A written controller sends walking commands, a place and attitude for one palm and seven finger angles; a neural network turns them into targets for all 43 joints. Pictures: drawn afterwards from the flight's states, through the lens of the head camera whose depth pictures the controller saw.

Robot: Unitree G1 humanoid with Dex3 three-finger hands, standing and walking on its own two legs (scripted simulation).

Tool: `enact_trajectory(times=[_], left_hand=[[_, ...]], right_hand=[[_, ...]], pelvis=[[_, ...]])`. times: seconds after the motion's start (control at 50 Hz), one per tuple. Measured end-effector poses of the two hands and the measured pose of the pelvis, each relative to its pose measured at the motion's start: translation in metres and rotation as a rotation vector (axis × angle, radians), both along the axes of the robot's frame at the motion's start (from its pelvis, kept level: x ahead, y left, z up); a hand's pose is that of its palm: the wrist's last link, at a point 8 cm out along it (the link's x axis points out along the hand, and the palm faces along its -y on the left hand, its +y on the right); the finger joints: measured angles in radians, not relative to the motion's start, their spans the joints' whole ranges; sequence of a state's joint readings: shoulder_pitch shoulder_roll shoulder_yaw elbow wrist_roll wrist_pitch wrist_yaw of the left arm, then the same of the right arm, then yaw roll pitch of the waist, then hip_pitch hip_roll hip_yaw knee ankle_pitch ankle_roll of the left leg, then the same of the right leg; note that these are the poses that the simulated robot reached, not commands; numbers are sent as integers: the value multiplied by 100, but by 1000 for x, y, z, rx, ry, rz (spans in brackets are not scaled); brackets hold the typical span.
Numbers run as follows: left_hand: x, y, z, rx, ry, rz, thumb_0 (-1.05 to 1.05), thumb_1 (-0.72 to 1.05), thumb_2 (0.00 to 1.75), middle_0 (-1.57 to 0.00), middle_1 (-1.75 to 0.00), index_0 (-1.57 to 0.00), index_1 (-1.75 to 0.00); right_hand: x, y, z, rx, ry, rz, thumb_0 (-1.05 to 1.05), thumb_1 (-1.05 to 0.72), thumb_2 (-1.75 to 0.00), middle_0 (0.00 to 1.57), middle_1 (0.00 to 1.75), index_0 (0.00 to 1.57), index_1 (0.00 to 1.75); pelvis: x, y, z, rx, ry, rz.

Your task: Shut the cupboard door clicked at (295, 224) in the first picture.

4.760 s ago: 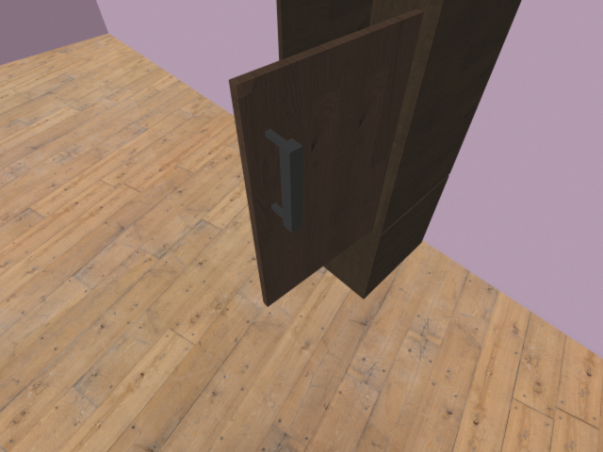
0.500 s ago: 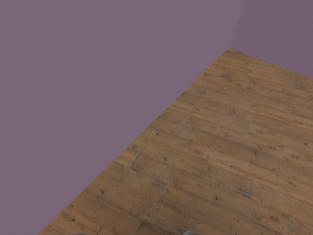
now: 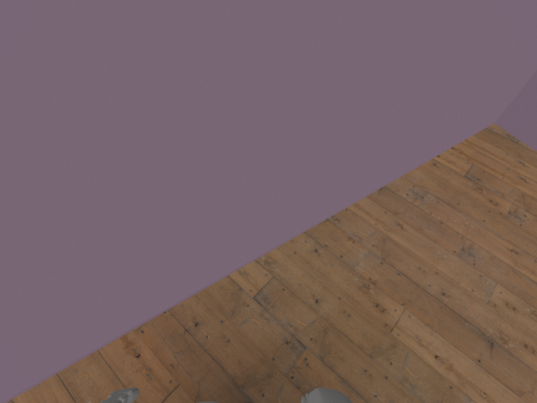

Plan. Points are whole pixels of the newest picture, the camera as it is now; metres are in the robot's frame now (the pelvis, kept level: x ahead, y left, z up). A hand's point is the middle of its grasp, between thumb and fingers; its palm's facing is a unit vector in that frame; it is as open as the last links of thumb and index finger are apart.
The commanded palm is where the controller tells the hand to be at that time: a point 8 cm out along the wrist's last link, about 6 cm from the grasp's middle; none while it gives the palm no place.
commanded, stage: turn to face it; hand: left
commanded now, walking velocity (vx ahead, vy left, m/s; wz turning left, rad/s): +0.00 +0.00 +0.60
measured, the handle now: out of the picture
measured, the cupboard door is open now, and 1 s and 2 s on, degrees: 86 86 86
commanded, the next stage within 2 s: none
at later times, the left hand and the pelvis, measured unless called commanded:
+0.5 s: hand out of the picture +0.01 +0.14 -0.16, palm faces +0.34 -0.91 -0.23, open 7.4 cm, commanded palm none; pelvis +0.04 -0.05 +0.00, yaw +20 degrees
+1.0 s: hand out of the picture +0.07 +0.16 -0.14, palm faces +0.57 -0.77 -0.29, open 7.4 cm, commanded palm none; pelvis +0.09 -0.07 +0.00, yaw +37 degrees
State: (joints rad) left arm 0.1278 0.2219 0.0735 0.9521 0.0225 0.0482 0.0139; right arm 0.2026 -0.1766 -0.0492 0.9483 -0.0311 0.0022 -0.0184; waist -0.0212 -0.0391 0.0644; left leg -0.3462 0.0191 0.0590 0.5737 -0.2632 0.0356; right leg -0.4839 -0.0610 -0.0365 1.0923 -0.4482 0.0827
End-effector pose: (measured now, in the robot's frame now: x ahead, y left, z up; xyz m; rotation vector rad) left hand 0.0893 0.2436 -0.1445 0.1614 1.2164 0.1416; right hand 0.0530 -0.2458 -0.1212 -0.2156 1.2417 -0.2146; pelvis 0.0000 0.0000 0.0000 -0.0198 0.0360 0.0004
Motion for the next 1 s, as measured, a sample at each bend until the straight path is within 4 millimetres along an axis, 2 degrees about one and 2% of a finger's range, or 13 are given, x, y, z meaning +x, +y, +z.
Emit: enact_trajectory(times=[0.1, 0.18, 0.22, 0.3, 0.38, 0.46, 0.56, 0.6, 0.64, 0.7, 0.82, 0.92, 1.0], left_hand=[[3, -4, 17, 42, -33, 50, 0, 91, 90, -19, -30, -19, -29], [-1, -14, 22, 89, -66, 91, 0, 91, 90, -19, -30, -19, -29], [-11, -21, 25, 109, -63, 116, 0, 91, 90, -19, -30, -20, -29], [-38, -36, 30, 106, -6, 181, 0, 91, 90, -19, -30, -20, -30], [-63, -51, 29, 72, 48, 243, 0, 91, 90, -20, -30, -20, -30], [-88, -60, 20, 31, 89, 314, 0, 91, 90, -20, -30, -20, -30], [-121, -53, -5, -11, 133, 415, 0, 91, 90, -20, -30, -20, -30], [-128, -46, -10, -8, 157, 444, 0, 91, 90, -20, -30, -20, -30], [-126, -39, -8, 2, 156, 475, 0, 91, 90, -20, -30, -20, -30], [-113, -30, 1, 20, 105, 505, 1, 91, 90, -20, -30, -20, -30], [-75, -23, 20, 70, -15, 524, 0, 91, 90, -19, -30, -20, -29], [-52, -33, 27, 130, -92, 537, 0, 91, 90, -19, -30, -20, -29], [-57, -53, 33, 124, -80, 583, 0, 91, 90, -20, -30, -20, -30]], right_hand=[[32, -21, -1, 10, 1, 65, 0, -91, -90, 20, 30, 20, 30], [59, -44, -15, 29, 0, 109, 1, -91, -90, 20, 30, 20, 30], [74, -54, -20, 33, 4, 134, 1, -91, -90, 20, 30, 20, 30], [106, -60, -13, 38, 7, 193, 1, -91, -90, 20, 30, 20, 30], [136, -50, -4, 45, -1, 266, 1, -91, -90, 20, 30, 20, 30], [168, -27, 0, 49, -18, 360, 1, -91, -90, 20, 30, 20, 30], [207, 14, -3, 40, -95, 481, 1, -91, -90, 20, 30, 20, 30], [213, 26, -2, 37, -116, 510, 1, -91, -90, 20, 30, 20, 30], [213, 31, 2, 31, -113, 531, 1, -91, -90, 20, 30, 20, 30], [210, 33, 4, 23, -76, 554, 1, -91, -90, 20, 30, 20, 30], [207, 20, -3, 33, 0, 569, 1, -91, -90, 20, 30, 21, 30], [220, 0, -24, 51, 43, 573, 1, -91, -90, 20, 30, 21, 30], [236, -5, -23, 42, 74, 608, 1, -91, -90, 20, 30, 20, 30]], pelvis=[[10, -17, 4, 0, -3, 58], [19, -39, -4, 23, -2, 116], [21, -46, -6, 28, -8, 145], [28, -55, 3, 45, -10, 204], [36, -60, 9, 63, -2, 260], [41, -57, 8, 65, -1, 313], [45, -41, -9, 38, -2, 382], [45, -40, -11, 42, -7, 405], [47, -39, -8, 34, -8, 431], [52, -41, -1, 22, -9, 467], [66, -51, 4, 12, -13, 530], [84, -67, -7, 32, -8, 589], [90, -71, -1, 46, -15, 653]])
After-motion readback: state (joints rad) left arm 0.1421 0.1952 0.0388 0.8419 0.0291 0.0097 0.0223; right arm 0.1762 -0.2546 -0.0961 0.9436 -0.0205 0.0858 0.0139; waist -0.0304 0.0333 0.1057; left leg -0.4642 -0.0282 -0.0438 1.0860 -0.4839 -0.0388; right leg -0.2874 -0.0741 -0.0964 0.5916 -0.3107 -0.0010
